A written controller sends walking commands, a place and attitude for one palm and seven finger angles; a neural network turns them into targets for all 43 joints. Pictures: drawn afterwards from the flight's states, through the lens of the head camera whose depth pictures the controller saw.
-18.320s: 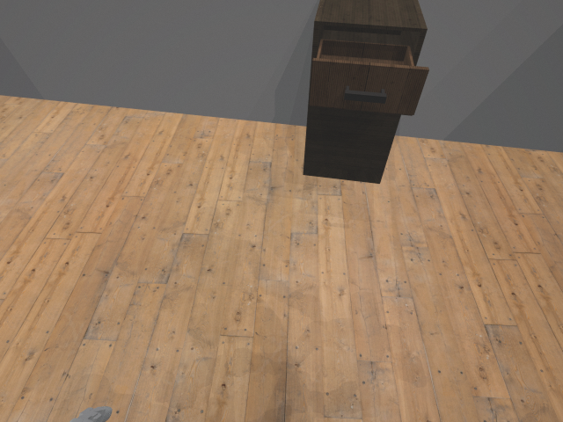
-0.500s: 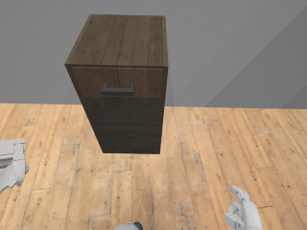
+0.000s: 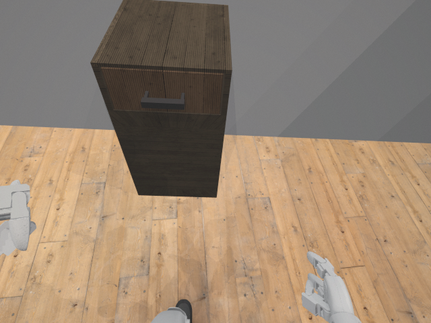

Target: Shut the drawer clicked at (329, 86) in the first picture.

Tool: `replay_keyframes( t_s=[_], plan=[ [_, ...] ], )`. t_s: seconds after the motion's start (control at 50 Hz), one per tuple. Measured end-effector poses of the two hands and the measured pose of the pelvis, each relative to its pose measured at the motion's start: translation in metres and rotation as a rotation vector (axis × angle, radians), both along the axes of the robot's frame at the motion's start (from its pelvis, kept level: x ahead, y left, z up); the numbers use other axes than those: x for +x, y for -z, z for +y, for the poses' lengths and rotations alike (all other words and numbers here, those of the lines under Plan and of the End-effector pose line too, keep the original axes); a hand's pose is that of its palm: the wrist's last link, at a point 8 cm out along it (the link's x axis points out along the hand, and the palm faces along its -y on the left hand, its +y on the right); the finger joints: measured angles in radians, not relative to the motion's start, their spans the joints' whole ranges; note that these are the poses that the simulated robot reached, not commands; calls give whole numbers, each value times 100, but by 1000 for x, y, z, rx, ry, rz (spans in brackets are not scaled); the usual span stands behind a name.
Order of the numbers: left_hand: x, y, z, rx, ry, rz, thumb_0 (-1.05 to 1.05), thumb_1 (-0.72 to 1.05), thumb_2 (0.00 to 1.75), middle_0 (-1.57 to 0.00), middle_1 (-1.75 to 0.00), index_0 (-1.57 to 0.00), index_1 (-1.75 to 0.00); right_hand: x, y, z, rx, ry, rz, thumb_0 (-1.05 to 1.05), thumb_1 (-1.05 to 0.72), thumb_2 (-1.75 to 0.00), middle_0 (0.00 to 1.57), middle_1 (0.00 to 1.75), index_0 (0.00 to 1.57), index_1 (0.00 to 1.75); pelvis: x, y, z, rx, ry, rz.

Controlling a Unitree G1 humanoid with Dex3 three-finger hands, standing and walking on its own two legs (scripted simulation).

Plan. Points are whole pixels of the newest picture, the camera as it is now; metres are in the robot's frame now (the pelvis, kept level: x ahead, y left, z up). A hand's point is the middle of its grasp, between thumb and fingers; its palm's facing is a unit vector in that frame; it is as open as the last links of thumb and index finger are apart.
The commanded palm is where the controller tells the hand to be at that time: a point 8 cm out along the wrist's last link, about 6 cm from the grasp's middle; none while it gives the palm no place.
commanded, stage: stop stepping back and stand still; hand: left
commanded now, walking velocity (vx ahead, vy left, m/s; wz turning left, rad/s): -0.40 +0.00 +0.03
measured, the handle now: (164, 99) +0.73 +0.22 -0.08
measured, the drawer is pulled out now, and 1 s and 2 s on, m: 0.00 0.00 0.00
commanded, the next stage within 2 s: let the arm hang, fingers relaxed in 1.36 s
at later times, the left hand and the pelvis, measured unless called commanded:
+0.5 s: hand (10, 257) +0.16 +0.25 +0.17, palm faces +0.38 -0.82 -0.43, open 3.2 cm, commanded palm +0.10 +0.28 +0.19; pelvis -0.03 +0.00 +0.01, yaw +0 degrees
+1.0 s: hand (35, 252) +0.17 +0.23 +0.17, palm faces +0.33 -0.83 -0.44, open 3.2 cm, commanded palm +0.11 +0.27 +0.19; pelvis -0.02 -0.01 +0.01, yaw +0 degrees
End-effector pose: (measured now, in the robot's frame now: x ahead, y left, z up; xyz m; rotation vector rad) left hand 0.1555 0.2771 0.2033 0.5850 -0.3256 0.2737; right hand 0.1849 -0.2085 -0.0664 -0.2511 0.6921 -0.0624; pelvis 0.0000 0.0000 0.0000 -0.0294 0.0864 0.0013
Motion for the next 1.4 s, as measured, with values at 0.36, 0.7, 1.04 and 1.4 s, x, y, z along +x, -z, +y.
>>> replay_keyframes(
  t_s=[0.36,0.7,1.04,1.4],
  plan=[
    [-40,12,3,-55,-12,87,1,88,90,-141,-160,-140,-160,-99,5,-53,-81,202,98,2,-90,-89,20,30,20,30,-25,-3,4,-19,11,-82],
    [-54,8,-4,-78,-39,64,1,88,90,-141,-160,-140,-160,-61,-1,-10,18,70,7,2,-90,-89,21,30,20,30,-34,-7,-1,-16,-9,-101],
    [-19,14,-12,-89,-33,106,1,89,90,-140,-160,-140,-160,-42,-7,-30,-16,91,27,2,-90,-89,21,30,20,30,-15,-12,-10,14,-5,-81],
    [-7,15,-17,-76,-46,132,1,88,90,-140,-160,-140,-160,-39,1,-44,2,132,59,2,-90,-89,20,30,20,30,-4,-11,-17,19,5,-80]
  ],
)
